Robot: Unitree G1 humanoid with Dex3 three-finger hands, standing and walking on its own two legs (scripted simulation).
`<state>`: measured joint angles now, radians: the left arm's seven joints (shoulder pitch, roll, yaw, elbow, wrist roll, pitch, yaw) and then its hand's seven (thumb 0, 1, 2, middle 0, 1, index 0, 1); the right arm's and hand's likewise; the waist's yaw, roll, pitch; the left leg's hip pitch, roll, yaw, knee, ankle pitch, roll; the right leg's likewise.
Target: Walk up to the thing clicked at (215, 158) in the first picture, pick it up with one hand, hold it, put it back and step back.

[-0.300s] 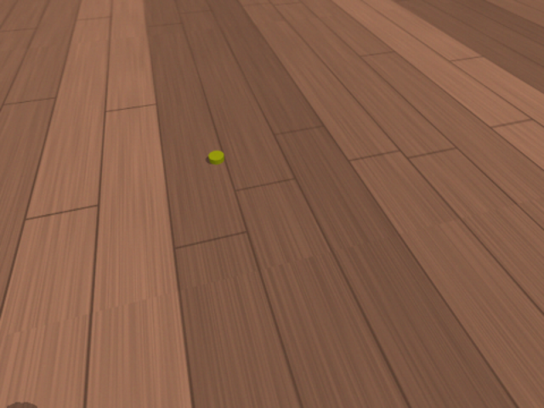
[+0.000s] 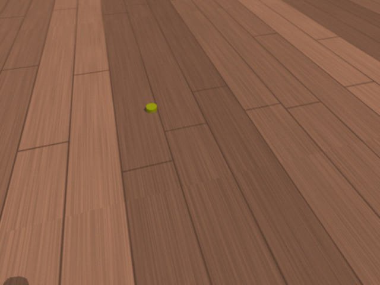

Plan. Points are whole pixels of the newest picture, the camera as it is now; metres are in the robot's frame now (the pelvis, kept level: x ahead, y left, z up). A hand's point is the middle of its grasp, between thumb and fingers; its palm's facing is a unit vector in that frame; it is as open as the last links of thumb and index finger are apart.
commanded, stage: stand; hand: left
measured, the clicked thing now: (151, 108) +1.53 +0.32 -0.77
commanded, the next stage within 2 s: walk up in 0.82 s
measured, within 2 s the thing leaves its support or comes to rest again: neither
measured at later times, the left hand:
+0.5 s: hand out of the picture +0.08 +0.25 -0.16, palm faces -0.03 -0.94 -0.34, open 7.4 cm
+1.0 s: hand out of the picture +0.09 +0.28 -0.15, palm faces +0.05 -0.93 -0.36, open 7.4 cm
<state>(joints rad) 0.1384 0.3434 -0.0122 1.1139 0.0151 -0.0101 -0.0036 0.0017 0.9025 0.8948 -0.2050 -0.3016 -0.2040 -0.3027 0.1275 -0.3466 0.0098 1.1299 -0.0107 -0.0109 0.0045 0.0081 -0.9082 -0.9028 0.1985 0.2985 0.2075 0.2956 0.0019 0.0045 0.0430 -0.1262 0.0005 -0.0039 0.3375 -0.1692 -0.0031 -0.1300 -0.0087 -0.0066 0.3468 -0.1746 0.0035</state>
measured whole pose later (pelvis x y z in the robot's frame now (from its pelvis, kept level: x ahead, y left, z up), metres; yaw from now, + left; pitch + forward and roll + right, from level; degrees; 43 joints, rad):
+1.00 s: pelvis +0.04 +0.00 -0.01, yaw +3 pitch -1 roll -1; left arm 0.21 0.39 0.07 1.02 0.05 -0.06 -0.06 0.00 0.90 0.89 -0.21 -0.30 -0.21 -0.30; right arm 0.20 -0.40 -0.07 1.06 -0.04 -0.02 0.05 0.01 -0.91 -0.90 0.20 0.30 0.21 0.30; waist 0.02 0.03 0.01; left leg -0.28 0.00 -0.03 0.69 -0.45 0.04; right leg -0.14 -0.01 -0.06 0.47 -0.30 -0.03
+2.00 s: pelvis +0.51 +0.08 -0.02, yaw +5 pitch -2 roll -2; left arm 0.33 0.43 0.05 0.87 0.02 -0.06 -0.08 0.00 0.90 0.89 -0.21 -0.30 -0.21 -0.30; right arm 0.27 -0.44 -0.07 0.88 -0.03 -0.07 0.08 0.01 -0.91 -0.90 0.20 0.30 0.21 0.30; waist 0.04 0.01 0.05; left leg -0.44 0.09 0.07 0.59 -0.18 0.01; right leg -0.11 -0.04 -0.10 0.56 -0.41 0.00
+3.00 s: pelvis +0.92 +0.10 -0.02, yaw +4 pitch -3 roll +0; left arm 0.34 0.44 0.03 0.90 0.01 -0.03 -0.04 0.01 0.90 0.89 -0.20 -0.30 -0.20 -0.30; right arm 0.28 -0.39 -0.05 0.84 -0.01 -0.10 0.04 0.01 -0.91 -0.90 0.20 0.30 0.21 0.30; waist 0.01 -0.06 0.07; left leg -0.31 0.04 0.09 0.58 -0.22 0.03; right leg -0.40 -0.04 0.01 1.07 -0.40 -0.04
